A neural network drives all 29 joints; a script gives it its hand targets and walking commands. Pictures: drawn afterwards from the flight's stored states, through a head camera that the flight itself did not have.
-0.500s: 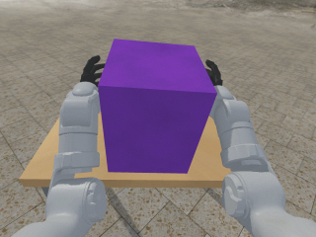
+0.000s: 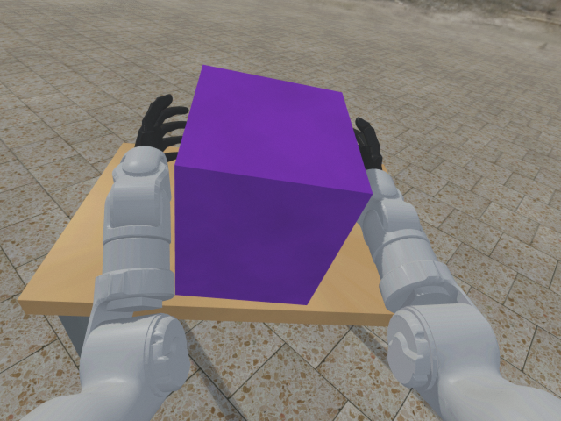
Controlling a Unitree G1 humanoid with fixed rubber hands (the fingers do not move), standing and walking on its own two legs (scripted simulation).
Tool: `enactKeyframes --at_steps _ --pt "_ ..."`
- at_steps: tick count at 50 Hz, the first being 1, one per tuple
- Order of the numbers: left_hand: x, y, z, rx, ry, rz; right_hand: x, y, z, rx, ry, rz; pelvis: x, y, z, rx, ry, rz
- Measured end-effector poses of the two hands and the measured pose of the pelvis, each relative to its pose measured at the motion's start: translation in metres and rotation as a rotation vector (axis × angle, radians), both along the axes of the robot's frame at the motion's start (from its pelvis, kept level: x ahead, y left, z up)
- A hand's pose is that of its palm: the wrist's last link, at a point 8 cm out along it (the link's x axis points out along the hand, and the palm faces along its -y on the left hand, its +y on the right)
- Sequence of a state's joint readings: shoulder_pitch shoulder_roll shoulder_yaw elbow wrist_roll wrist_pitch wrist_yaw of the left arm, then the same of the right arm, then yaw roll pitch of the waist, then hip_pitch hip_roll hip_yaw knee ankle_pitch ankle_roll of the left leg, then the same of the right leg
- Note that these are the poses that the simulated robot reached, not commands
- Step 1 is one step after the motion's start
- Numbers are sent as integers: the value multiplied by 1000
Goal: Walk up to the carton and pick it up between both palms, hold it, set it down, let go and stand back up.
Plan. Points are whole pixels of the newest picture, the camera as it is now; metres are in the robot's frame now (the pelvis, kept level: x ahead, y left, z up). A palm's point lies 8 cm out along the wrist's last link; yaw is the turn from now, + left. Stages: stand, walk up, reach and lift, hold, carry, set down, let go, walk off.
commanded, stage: set down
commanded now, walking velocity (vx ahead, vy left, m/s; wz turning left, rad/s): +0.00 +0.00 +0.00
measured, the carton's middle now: (258, 193) +0.39 +0.05 +0.18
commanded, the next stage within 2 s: none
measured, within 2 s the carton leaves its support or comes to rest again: neither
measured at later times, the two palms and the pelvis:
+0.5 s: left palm (176, 153) +0.42 +0.17 +0.21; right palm (366, 172) +0.44 -0.12 +0.20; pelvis +0.03 +0.00 +0.00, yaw +0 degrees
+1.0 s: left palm (191, 161) +0.43 +0.15 +0.20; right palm (374, 181) +0.44 -0.14 +0.18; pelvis +0.03 +0.00 +0.00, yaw +0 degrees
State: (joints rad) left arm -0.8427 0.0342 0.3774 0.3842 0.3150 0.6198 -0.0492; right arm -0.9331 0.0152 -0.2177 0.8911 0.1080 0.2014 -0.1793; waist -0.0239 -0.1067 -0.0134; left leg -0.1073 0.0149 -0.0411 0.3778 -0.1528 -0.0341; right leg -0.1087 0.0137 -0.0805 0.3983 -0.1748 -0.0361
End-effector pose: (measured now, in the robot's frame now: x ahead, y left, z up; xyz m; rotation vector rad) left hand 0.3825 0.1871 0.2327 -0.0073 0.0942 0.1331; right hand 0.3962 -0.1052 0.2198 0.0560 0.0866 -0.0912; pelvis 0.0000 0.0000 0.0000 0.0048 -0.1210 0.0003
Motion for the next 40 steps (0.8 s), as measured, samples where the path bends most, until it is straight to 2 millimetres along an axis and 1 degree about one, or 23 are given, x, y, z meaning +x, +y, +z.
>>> enactKeyframes --at_steps 4,7,9,13,15,18,24,27,32,34,37,40 --pt "12 -1 -12 -2 4 -3 10 -1 -10 -5 2 -7 3 0 0 0 5 0" --pt "21 -5 -17 0 10 6 19 -5 -16 -4 6 -5 8 0 1 0 14 1" --pt "26 -9 -16 20 8 12 25 -9 -17 -2 2 -2 13 0 1 1 20 1" --pt "34 -18 -6 62 -11 27 36 -17 -12 13 -23 6 22 -1 2 1 32 1" --pt "37 -21 -3 72 -17 31 39 -19 -11 23 -33 8 25 0 2 1 35 1" --pt "40 -23 -3 84 -12 32 43 -21 -13 34 -29 10 27 0 2 1 36 2" --pt "40 -22 -18 90 26 31 43 -20 -23 22 0 17 28 0 2 1 35 2" --pt "37 -20 -23 88 32 34 41 -18 -24 9 3 20 27 0 2 0 34 2" --pt "32 -19 -22 80 19 36 37 -17 -20 0 -9 19 24 0 2 0 29 2" --pt "30 -19 -22 76 15 36 35 -17 -21 -3 -11 21 22 0 2 0 28 2" --pt "29 -20 -26 75 32 35 33 -18 -30 -5 8 23 21 0 2 0 26 2" --pt "31 -23 -35 75 67 32 33 -21 -43 -8 49 22 21 0 2 1 27 2"
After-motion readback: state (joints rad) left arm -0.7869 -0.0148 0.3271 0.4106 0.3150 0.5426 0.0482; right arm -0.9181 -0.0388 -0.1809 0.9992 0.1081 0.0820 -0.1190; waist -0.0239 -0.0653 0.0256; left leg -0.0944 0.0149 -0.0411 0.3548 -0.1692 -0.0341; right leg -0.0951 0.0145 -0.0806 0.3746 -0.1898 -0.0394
